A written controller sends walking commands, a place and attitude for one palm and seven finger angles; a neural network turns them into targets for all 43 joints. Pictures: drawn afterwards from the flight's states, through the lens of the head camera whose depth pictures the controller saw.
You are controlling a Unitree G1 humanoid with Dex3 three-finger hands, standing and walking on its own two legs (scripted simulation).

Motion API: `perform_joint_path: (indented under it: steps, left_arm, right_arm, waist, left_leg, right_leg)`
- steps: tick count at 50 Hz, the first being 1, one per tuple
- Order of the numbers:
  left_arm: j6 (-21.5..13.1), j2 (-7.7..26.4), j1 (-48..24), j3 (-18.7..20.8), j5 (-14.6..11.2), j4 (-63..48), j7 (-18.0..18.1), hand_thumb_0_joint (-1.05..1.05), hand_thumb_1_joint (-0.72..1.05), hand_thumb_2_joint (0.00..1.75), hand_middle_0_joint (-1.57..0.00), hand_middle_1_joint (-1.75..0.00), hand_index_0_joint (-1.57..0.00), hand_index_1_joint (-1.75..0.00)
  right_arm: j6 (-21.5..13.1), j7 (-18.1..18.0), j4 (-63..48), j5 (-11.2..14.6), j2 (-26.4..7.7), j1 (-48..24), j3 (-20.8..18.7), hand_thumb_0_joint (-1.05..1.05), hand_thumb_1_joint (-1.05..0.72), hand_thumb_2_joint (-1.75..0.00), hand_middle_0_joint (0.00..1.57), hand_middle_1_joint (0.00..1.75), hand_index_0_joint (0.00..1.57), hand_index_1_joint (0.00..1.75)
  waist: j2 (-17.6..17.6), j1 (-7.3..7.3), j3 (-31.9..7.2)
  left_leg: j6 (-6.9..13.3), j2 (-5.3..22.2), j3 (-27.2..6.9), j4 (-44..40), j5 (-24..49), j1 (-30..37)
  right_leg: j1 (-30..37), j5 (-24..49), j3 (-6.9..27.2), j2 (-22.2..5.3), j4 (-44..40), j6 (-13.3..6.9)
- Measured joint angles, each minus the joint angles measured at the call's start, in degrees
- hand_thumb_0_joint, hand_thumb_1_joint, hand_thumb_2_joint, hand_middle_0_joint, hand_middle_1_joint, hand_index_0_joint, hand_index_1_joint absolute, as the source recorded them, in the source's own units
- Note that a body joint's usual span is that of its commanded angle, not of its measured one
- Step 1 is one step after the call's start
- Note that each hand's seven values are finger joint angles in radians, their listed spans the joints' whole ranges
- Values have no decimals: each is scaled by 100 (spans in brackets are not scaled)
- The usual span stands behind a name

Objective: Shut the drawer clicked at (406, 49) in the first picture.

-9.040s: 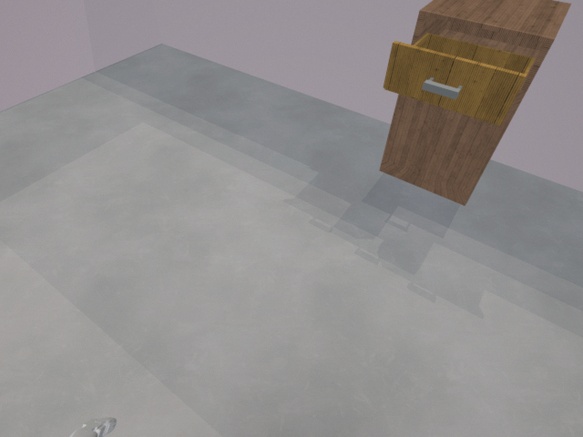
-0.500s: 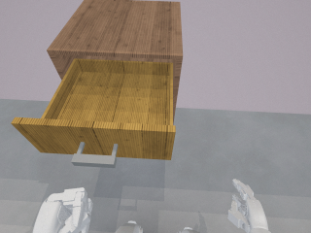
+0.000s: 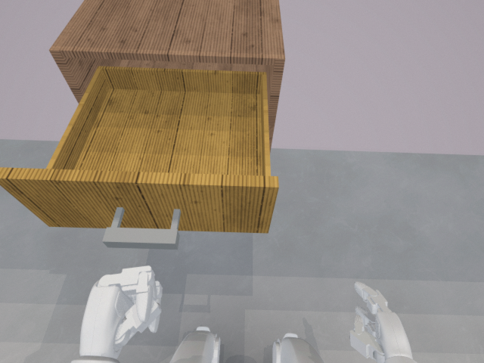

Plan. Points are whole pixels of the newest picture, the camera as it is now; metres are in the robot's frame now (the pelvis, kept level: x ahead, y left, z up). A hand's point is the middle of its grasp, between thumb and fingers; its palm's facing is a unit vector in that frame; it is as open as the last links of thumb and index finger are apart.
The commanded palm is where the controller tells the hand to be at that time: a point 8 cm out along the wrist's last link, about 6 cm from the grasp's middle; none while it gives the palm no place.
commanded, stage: bring the fist close to the handle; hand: left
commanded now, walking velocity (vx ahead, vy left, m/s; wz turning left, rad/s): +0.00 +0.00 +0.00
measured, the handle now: (145, 226) +0.33 +0.18 +0.03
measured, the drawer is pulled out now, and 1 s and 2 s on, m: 0.29 0.29 0.18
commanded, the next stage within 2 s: push the drawer shut in 0.60 s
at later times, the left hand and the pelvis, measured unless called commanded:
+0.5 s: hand (166, 292) +0.23 +0.12 +0.03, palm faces +0.00 -1.00 -0.01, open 3.3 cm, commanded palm +0.20 +0.18 +0.03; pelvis +0.00 +0.00 -0.01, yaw +0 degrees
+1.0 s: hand (167, 276) +0.25 +0.13 +0.02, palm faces -0.01 -1.00 -0.03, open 3.1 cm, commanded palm +0.24 +0.18 +0.03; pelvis +0.00 -0.01 -0.01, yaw +0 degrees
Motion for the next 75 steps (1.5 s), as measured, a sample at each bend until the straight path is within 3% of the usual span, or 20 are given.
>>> perform_joint_path:
  steps: [13, 18, 26, 39, 51, 57, 75]
  left_arm:
    - [22, 42, -748, 85, 44, 524, 106, 1, 90, 90, -140, -160, -140, -160]
    - [94, 51, -662, 97, -7, 376, 105, 1, 90, 90, -140, -160, -140, -160]
    - [14, -21, -482, -65, 121, 347, 193, 1, 90, 90, -140, -160, -140, -160]
    - [-15, 73, -633, 62, 36, 442, 120, 1, 90, 90, -140, -160, -140, -160]
    - [91, 186, -1277, 205, -63, 866, 19, -1, 87, 92, -140, -160, -140, -160]
    - [-21, 237, -1584, 201, -80, 1172, 27, -4, 84, 94, -140, -160, -140, -160]
    - [185, 304, -3255, 270, -51, 2475, 154, -3, 82, 97, -140, -160, -140, -160]
  right_arm:
    - [107, 54, 55, -61, -7, -102, 56, 1, -91, -89, 20, 30, 20, 30]
    - [191, 72, 63, -40, -6, -80, 21, 1, -91, -89, 20, 30, 20, 30]
    - [227, 64, -2, -58, -26, -53, 13, 1, -91, -89, 20, 30, 20, 30]
    - [235, 36, 10, -43, -27, -136, 45, 1, -91, -89, 20, 30, 20, 30]
    - [239, 12, 147, -34, -107, -98, 54, 1, -91, -89, 20, 30, 20, 30]
    - [195, -21, 306, -40, -173, -100, 47, 1, -91, -89, 20, 30, 20, 30]
    - [236, -53, 613, 1, -168, -202, 152, 1, -91, -89, 20, 30, 20, 30]
  waist:
    - [-44, -30, -42]
    - [-16, -39, -31]
    - [0, -39, -40]
    - [-3, -22, -29]
    - [4, -42, 7]
    - [16, -25, 49]
    - [12, -87, 136]
  left_leg:
    - [-1, 11, -18, 314, -107, -470]
    - [1, 16, -16, 278, -121, -424]
    - [4, 2, 7, 198, -98, -383]
    - [-42, 14, -53, 264, -119, -429]
    - [-69, 22, -84, 245, -81, -440]
    - [-72, 5, -121, 247, -20, -488]
    - [-19, -39, -95, 152, 216, -518]
  right_leg:
    - [-458, -103, -23, 1, 298, -9]
    - [-412, -108, -18, 10, 254, -4]
    - [-387, -96, 8, -1, 200, 3]
    - [-418, -133, -49, 13, 264, -45]
    - [-423, -103, -78, 23, 243, -71]
    - [-447, -53, -117, 8, 232, -77]
    - [-472, 176, -98, -42, 145, -33]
